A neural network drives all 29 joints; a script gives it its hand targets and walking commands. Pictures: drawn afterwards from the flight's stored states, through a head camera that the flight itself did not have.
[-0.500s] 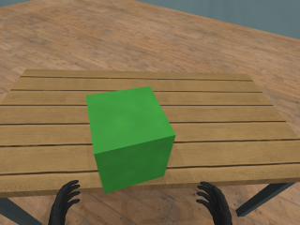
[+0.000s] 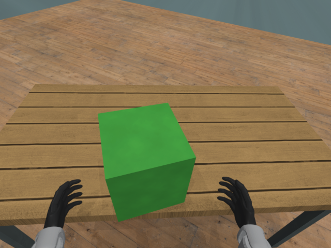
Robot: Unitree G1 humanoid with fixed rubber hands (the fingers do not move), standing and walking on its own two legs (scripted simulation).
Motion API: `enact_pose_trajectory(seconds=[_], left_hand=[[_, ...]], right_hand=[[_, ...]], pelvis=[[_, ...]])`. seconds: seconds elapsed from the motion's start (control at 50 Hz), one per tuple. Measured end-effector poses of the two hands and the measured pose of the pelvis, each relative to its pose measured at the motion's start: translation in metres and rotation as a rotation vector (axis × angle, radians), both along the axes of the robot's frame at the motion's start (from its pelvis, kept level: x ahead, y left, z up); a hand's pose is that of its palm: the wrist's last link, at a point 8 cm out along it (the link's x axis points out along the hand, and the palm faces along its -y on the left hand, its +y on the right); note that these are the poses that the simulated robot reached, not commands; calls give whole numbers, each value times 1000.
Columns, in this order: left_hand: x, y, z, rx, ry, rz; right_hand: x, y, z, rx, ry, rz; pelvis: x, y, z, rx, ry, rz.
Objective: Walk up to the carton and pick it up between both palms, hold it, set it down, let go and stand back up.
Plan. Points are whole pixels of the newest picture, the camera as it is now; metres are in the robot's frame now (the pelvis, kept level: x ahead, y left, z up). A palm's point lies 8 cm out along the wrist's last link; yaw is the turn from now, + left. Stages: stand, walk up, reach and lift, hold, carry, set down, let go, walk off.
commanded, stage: reach and lift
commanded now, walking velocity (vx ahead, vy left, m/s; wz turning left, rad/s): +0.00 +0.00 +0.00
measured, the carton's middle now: (143, 160) +0.37 +0.09 -0.01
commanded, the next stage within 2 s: none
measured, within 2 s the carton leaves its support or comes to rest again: neither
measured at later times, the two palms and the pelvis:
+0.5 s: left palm (68, 178) +0.27 +0.26 +0.04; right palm (227, 173) +0.30 -0.13 +0.05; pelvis -0.01 +0.03 +0.01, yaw -3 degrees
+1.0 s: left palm (71, 147) +0.33 +0.26 +0.08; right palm (225, 140) +0.38 -0.12 +0.10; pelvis -0.03 +0.03 +0.00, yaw -3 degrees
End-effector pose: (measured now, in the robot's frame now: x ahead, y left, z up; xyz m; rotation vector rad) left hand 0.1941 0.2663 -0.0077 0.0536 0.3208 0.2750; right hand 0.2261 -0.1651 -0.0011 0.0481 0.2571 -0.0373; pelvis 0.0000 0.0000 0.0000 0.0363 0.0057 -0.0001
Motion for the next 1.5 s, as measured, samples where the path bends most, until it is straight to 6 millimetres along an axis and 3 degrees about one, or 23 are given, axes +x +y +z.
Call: enact_pose_trajectory(seconds=[0.14,0.32,0.54,0.74,0.96,1.14,1.32,1.5], left_hand=[[31,-5,19,-11,-17,-47],[60,-17,24,-68,-13,-63],[78,-5,52,-78,-48,-9],[96,1,75,-83,-42,3],[131,-5,87,-117,-28,-6],[149,3,94,-111,-36,4],[153,10,84,-78,-39,3],[138,9,31,-69,2,1]], right_hand=[[16,5,10,0,4,1],[40,22,27,14,-18,18],[85,40,60,-7,-81,54],[110,40,70,-31,-23,49],[143,42,91,-36,-13,45],[171,49,108,-47,-20,49],[184,57,97,-55,-5,60],[167,57,48,-79,38,65]], pelvis=[[1,12,4,-9,33,-20],[0,23,7,-22,71,-51],[-15,29,8,-40,85,-54],[-30,30,5,-45,104,-42],[-29,28,3,-42,141,-45],[-27,26,3,-47,158,-43],[-28,24,1,-54,199,-27],[-29,26,-4,-57,261,-27]])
